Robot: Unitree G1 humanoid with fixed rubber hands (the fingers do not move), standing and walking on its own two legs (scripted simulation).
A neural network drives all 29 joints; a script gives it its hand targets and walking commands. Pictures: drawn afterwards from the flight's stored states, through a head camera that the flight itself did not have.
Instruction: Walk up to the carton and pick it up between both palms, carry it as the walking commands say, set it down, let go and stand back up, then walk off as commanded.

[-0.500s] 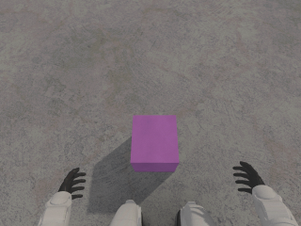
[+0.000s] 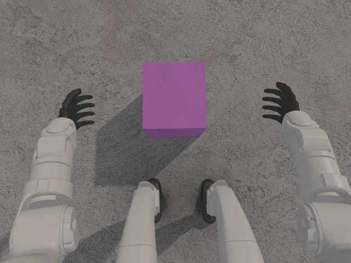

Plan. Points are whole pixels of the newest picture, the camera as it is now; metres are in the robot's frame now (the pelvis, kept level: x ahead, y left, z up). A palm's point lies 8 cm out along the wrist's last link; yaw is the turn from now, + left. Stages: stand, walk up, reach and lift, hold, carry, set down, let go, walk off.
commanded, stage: reach and lift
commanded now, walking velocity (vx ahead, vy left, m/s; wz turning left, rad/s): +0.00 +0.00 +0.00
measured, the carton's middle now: (174, 104) +0.58 +0.01 -0.56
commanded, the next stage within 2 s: none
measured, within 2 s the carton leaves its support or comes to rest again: neither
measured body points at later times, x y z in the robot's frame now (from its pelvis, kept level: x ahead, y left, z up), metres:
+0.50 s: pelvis +0.02 +0.01 -0.03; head +0.34 +0.01 +0.28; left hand +0.56 +0.24 -0.14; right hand +0.55 -0.21 -0.14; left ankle +0.10 +0.12 -0.65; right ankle +0.08 -0.14 -0.65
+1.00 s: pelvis -0.02 +0.01 -0.08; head +0.36 +0.01 +0.15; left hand +0.57 +0.24 -0.22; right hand +0.57 -0.20 -0.22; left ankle +0.10 +0.13 -0.65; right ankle +0.09 -0.14 -0.65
